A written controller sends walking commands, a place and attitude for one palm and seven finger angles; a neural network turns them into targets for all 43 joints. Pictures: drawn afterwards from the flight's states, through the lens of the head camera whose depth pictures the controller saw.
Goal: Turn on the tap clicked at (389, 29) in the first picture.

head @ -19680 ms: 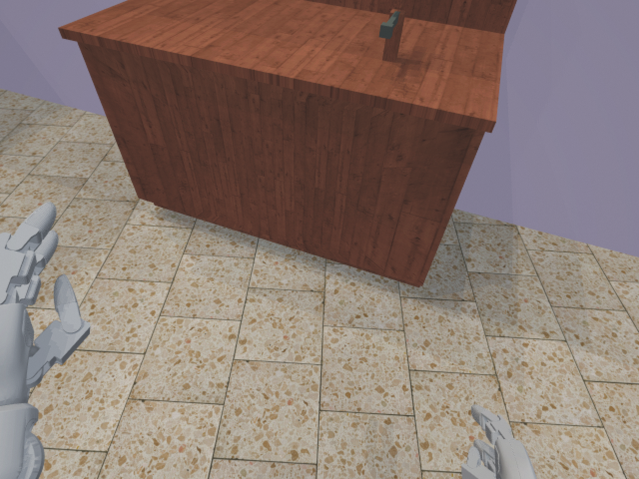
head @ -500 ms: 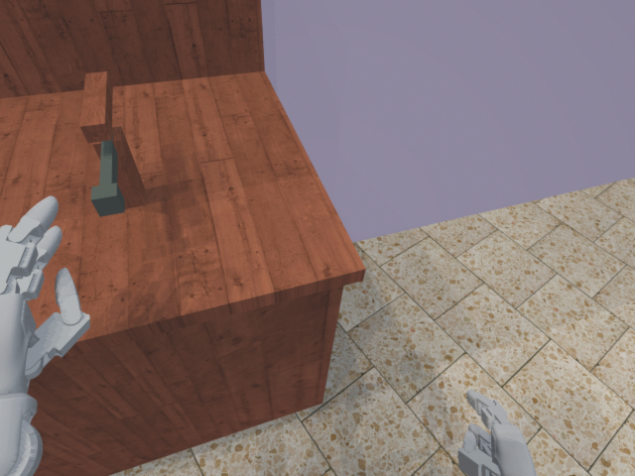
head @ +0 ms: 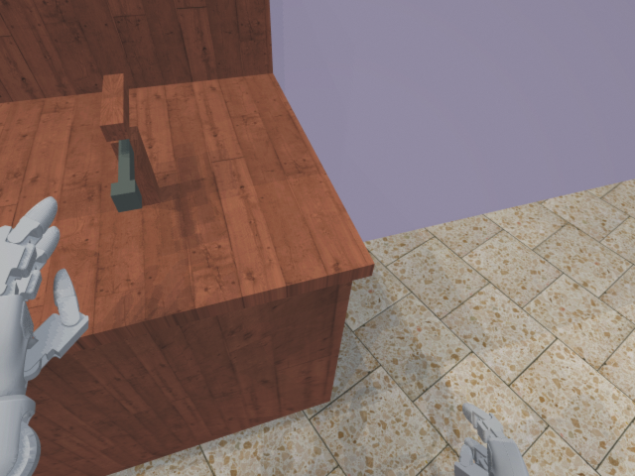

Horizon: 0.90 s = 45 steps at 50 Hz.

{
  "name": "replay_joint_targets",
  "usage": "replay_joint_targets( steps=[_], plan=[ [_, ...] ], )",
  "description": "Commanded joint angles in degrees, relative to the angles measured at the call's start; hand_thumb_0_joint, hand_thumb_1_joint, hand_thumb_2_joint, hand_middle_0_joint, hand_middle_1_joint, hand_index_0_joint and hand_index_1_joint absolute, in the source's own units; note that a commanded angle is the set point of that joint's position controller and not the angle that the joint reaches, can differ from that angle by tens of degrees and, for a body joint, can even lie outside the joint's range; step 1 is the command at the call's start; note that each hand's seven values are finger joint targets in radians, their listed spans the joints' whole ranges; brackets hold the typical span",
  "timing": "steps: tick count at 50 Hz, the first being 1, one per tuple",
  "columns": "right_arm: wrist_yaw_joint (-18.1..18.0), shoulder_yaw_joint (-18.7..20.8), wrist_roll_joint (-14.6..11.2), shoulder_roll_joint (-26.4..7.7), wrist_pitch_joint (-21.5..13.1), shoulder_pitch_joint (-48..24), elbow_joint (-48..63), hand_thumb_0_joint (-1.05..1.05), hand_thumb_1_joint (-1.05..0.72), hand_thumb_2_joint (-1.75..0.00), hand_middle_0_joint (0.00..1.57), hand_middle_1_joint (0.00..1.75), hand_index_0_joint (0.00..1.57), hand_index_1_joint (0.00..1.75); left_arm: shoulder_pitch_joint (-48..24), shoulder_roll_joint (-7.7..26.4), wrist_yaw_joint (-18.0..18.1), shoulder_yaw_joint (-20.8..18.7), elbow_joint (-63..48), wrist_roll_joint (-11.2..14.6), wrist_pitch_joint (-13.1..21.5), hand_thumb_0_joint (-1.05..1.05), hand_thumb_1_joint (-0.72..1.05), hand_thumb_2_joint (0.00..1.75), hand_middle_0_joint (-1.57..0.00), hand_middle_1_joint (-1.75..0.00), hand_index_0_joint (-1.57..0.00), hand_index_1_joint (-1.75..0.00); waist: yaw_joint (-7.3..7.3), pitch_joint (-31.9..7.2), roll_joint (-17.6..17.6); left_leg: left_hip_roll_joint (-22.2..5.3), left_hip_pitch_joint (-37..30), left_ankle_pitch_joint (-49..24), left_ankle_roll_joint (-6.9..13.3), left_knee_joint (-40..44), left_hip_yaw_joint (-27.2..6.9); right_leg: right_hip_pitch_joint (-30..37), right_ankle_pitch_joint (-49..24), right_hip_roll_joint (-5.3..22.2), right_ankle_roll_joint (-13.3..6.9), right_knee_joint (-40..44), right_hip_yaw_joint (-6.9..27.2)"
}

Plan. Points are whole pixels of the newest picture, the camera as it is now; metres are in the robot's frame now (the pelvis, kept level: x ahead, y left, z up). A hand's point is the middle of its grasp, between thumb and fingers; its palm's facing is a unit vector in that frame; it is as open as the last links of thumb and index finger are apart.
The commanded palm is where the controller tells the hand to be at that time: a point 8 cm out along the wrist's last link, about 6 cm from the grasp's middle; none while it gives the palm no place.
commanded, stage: come to a stop and stand still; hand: left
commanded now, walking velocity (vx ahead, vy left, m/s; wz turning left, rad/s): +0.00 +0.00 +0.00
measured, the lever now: (126, 196) +0.40 +0.28 +0.14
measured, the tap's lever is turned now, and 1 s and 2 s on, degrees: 0 0 0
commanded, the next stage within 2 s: look again from close up in 0.82 s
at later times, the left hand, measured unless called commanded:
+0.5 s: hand (67, 289) +0.24 +0.27 +0.16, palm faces +0.41 -0.83 -0.37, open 7.4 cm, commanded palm +0.17 +0.28 +0.17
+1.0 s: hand (73, 303) +0.23 +0.25 +0.16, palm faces +0.35 -0.86 -0.36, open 7.4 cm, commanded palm +0.17 +0.29 +0.17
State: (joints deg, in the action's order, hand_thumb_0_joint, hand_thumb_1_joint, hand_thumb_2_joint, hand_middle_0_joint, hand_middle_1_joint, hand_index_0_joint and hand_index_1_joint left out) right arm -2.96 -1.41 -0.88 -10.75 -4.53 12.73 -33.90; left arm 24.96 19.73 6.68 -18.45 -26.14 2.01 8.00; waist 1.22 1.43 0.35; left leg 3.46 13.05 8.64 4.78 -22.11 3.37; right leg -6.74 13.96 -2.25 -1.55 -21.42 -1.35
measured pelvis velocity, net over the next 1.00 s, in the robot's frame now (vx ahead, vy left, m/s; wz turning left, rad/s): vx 0.00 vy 0.01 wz -0.03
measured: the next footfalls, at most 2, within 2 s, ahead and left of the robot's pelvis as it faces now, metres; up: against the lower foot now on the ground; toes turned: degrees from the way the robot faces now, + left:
none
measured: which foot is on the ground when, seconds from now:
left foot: down 0.00-1.00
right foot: down 0.00-1.00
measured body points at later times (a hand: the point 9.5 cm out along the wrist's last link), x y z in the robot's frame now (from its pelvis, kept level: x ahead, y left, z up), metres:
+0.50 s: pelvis +0.00 +0.00 -0.01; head +0.03 +0.03 +0.44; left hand +0.21 +0.31 +0.18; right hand +0.16 -0.23 -0.08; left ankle +0.04 +0.06 -0.74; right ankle -0.03 -0.10 -0.74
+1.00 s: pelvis +0.00 +0.01 +0.00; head +0.01 +0.03 +0.45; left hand +0.20 +0.30 +0.18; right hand +0.19 -0.21 -0.07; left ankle +0.04 +0.06 -0.74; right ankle -0.03 -0.10 -0.74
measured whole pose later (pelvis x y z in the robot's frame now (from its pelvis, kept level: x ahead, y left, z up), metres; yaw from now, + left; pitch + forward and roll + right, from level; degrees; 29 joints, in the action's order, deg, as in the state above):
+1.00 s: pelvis +0.00 +0.01 +0.00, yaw -2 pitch -1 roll -1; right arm -1.8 -2.2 -0.7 -11.7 -4.4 10.7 -31.4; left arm 22.7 20.8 5.0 -19.6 -26.6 2.4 10.0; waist 1.6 0.9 0.8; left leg 3.4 14.6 10.9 5.7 -25.6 5.3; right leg -8.7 15.5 -2.0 -0.5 -24.8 0.3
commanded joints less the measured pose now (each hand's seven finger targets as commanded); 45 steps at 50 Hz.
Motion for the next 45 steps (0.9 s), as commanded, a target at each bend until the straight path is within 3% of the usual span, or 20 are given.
replay_joint_targets(
  steps=[1, 2, 3, 5, 6, 8, 11, 13, 15, 16, 19, 22, 26, 30, 31, 32, 36, 39, 43, 45],
  plan=[
    [0.1, 2.0, -1.2, -5.2, -4.0, -5.8, 3.9, 0.0, -0.9, -0.9, 0.2, 0.3, 0.2, 0.3, -46.1, 32.1, 0.0, -23.2, 1.7, -3.3, 7.9, 0.0, 0.9, 0.9, -0.2, -0.3, -0.2, -0.3, -0.9, 0.1, -4.8, -11.3, -2.0, -4.6, -3.0, -5.9, -8.9, -17.2, 1.8, 11.8, -2.0, 3.5, 5.1],
    [1.0, 3.2, 0.6, -7.2, -3.5, -7.1, 6.4, 0.0, -0.9, -0.9, 0.2, 0.3, 0.2, 0.3, -34.1, 23.2, -0.7, -16.4, -2.9, -1.4, 7.2, 0.0, 0.9, 0.9, -0.2, -0.3, -0.2, -0.3, -0.1, -2.6, -3.4, -9.3, -5.9, -4.0, -4.2, -2.2, -8.7, -11.7, -1.7, 8.4, -2.2, 2.3, 6.8],
    [1.5, 3.9, 0.1, -8.6, -4.5, -6.2, 8.5, 0.0, -0.9, -0.9, 0.2, 0.3, 0.2, 0.3, -27.4, 17.6, -1.6, -12.0, 2.2, -0.4, 6.7, 0.0, 0.9, 0.9, -0.2, -0.3, -0.2, -0.3, 0.29, -8.5, -7.2, -8.5, -8.2, -3.5, -3.6, -3.5, -6.7, -8.7, -5.6, 7.9, -1.2, 0.9, 9.1],
    [3.3, 4.6, -1.1, -8.3, -4.5, -3.6, 9.4, 0.0, -0.9, -0.9, 0.2, 0.3, 0.2, 0.3, -12.9, 10.1, -3.0, -7.0, -3.0, 1.0, 6.8, 0.0, 0.9, 0.9, -0.2, -0.3, -0.2, -0.3, 0.54, -15.1, -10.4, -8.4, -12.6, -6.2, -2.0, -4.4, -6.3, -6.3, -11.4, 7.1, 1.8, -2.2, 8.9],
    [4.5, 4.6, -1.6, -7.7, -4.3, -4.1, 10.2, 0.0, -0.9, -0.9, 0.2, 0.3, 0.2, 0.3, -6.0, 5.4, -3.8, -3.7, -5.0, 1.8, 6.3, 0.0, 0.9, 0.9, -0.2, -0.3, -0.2, -0.3, 0.95, -17.9, -9.6, -8.9, -15.6, -10.6, -1.2, -4.7, -6.9, -6.6, -13.9, 6.1, 2.6, -5.6, 6.9],
    [5.7, 4.4, -1.5, -8.2, -3.3, -5.2, 12.4, 0.0, -0.9, -0.9, 0.2, 0.3, 0.2, 0.3, 0.9, 5.8, -3.9, -2.8, -12.9, 1.2, 5.4, 0.0, 0.9, 0.9, -0.2, -0.3, -0.2, -0.3, 1.13, -15.8, -7.4, -11.3, -11.5, -8.7, -0.8, -2.8, -8.3, -6.5, -8.2, 5.0, 2.6, -6.1, 4.9],
    [4.2, 3.7, -1.2, -8.5, -2.5, -6.8, 13.3, 0.0, -0.9, -0.9, 0.2, 0.3, 0.2, 0.3, 2.9, 14.8, -1.6, -12.2, -13.8, 0.9, 5.0, 0.0, 0.9, 0.9, -0.2, -0.3, -0.2, -0.3, 0.98, -10.1, 2.0, -10.3, -4.6, -0.6, -2.4, -1.2, -6.9, -5.5, -5.2, 6.0, 0.6, -1.0, 6.0],
    [2.3, 3.2, -0.8, -7.7, -2.1, -7.0, 13.9, 0.0, -0.9, -0.9, 0.2, 0.3, 0.2, 0.3, 1.4, 15.5, -1.1, -14.5, -11.5, 1.6, 5.5, 0.0, 0.9, 0.9, -0.2, -0.3, -0.2, -0.3, 0.06, -7.0, 7.5, -9.1, -1.9, 1.5, -2.9, -1.2, -6.9, -6.9, -3.0, 6.5, -0.6, 0.3, 6.8],
    [0.9, 2.9, -0.7, -7.5, -2.1, -7.2, 13.7, 0.0, -0.9, -0.9, 0.2, 0.3, 0.2, 0.3, -2.6, 16.0, -0.9, -15.6, -11.2, 2.3, 6.3, 0.0, 0.9, 0.9, -0.2, -0.3, -0.2, -0.3, -0.67, -5.4, 5.1, -8.6, -1.6, 2.5, -2.9, -0.6, -7.3, -8.0, -1.8, 6.4, -1.0, 0.5, 8.1],
    [0.3, 2.9, -0.7, -8.0, -2.1, -8.0, 13.4, 0.0, -0.9, -0.9, 0.2, 0.3, 0.2, 0.3, -8.2, 18.9, -0.4, -17.1, -14.9, 2.0, 6.9, 0.0, 0.9, 0.9, -0.2, -0.3, -0.2, -0.3, -0.84, -5.6, 0.3, -9.1, -2.8, 1.9, -3.0, 0.0, -7.6, -8.3, -2.3, 6.2, -1.1, -0.7, 8.2],
    [0.2, 2.7, -0.3, -7.9, -3.6, -6.6, 12.4, 0.0, -0.9, -0.9, 0.2, 0.3, 0.2, 0.3, -11.7, 16.6, -0.5, -14.0, -13.3, 1.5, 7.6, 0.0, 0.9, 0.9, -0.2, -0.3, -0.2, -0.3, -0.06, -7.9, -10.7, -10.5, -2.9, 4.9, -2.1, 2.5, -9.1, -4.4, -2.2, 4.7, -0.7, -2.8, 6.5],
    [0.8, 2.5, -0.1, -8.0, -5.4, -6.3, 11.8, 0.0, -0.9, -0.9, 0.2, 0.3, 0.2, 0.3, -12.8, 12.3, -0.8, -8.6, -14.3, 0.7, 7.8, 0.0, 0.9, 0.9, -0.2, -0.3, -0.2, -0.3, -0.21, -9.5, -9.2, -10.4, -6.2, 2.8, -1.9, 1.2, -9.0, -5.0, -4.1, 4.8, -0.4, -1.8, 6.0],
    [1.5, 3.0, -0.2, -8.3, -5.8, -5.4, 10.6, 0.0, -0.9, -0.9, 0.2, 0.3, 0.2, 0.3, -6.2, 7.7, -0.7, -4.6, -9.5, 0.1, 6.7, 0.0, 0.9, 0.9, -0.2, -0.3, -0.2, -0.3, -0.23, -9.1, -3.5, -9.8, -8.8, -1.7, -2.5, -0.2, -8.4, -7.5, -6.4, 5.0, -0.4, -0.3, 6.7],
    [1.2, 2.6, 0.0, -8.3, -4.3, -5.9, 10.5, 0.0, -0.9, -0.9, 0.2, 0.3, 0.2, 0.3, -5.9, 9.8, -0.5, -6.5, -7.8, 0.0, 6.5, 0.0, 0.9, 0.9, -0.2, -0.3, -0.2, -0.3, -0.14, -7.5, -1.7, -10.2, -6.3, -4.1, -3.6, 1.2, -8.9, -7.3, -6.6, 4.7, -0.5, -0.8, 5.3],
    [0.8, 2.5, 0.2, -8.3, -3.9, -6.6, 10.6, 0.0, -0.9, -0.9, 0.2, 0.3, 0.2, 0.3, -5.8, 12.9, -0.1, -9.6, -8.1, -0.1, 6.4, 0.0, 0.9, 0.9, -0.2, -0.3, -0.2, -0.3, 0.16, -8.2, -2.1, -10.1, -7.3, -6.6, -3.9, 0.9, -8.5, -7.3, -7.6, 4.8, -0.5, -1.1, 5.1],
    [0.7, 2.2, 0.3, -7.9, -3.5, -6.5, 10.8, 0.0, -0.9, -0.9, 0.2, 0.3, 0.2, 0.3, -6.2, 11.4, -0.4, -8.4, -8.0, 0.3, 6.4, 0.0, 0.9, 0.9, -0.2, -0.3, -0.2, -0.3, -0.13, -8.4, -1.7, -10.2, -6.8, -8.4, -4.0, 0.7, -8.6, -6.6, -8.2, 4.7, -0.5, -1.3, 4.7],
    [0.5, 1.8, 0.3, -7.6, -3.1, -7.6, 11.9, 0.0, -0.9, -0.9, 0.2, 0.3, 0.2, 0.3, -7.4, 14.6, -0.5, -11.3, -12.4, 0.6, 6.6, 0.0, 0.9, 0.9, -0.2, -0.3, -0.2, -0.3, 0.09, -11.2, -3.8, -9.9, -9.4, -17.3, -4.5, -1.2, -7.4, -5.1, -11.5, 4.5, -0.5, -2.6, 4.0],
    [1.0, 2.0, 0.3, -7.6, -3.2, -6.7, 12.2, 0.0, -0.9, -0.9, 0.2, 0.3, 0.2, 0.3, -6.6, 12.3, -1.0, -8.6, -15.1, 0.9, 6.5, 0.0, 0.9, 0.9, -0.2, -0.3, -0.2, -0.3, -0.06, -13.0, -6.7, -10.1, -11.1, -21.7, -4.7, -1.9, -7.4, -4.6, -11.1, 3.9, -0.4, -3.5, 3.4],
    [1.3, 2.1, 0.3, -8.0, -3.2, -6.2, 12.0, 0.0, -0.9, -0.9, 0.2, 0.3, 0.2, 0.3, -5.9, 10.6, -0.9, -6.6, -14.7, 0.9, 5.6, 0.0, 0.9, 0.9, -0.2, -0.3, -0.2, -0.3, -0.3, -11.7, -7.5, -10.5, -11.0, -18.1, -5.1, -0.8, -7.8, -6.0, -7.6, 3.5, -0.4, -3.0, 3.2],
    [1.2, 2.2, 0.3, -8.2, -3.1, -6.4, 11.6, 0.0, -0.9, -0.9, 0.2, 0.3, 0.2, 0.3, -6.2, 10.8, -0.7, -6.9, -12.8, 0.7, 5.4, 0.0, 0.9, 0.9, -0.2, -0.3, -0.2, -0.3, -0.17, -10.2, -7.3, -10.9, -8.6, -10.5, -5.4, 1.4, -8.7, -5.8, -4.7, 3.3, -0.4, -2.3, 3.3]
  ],
)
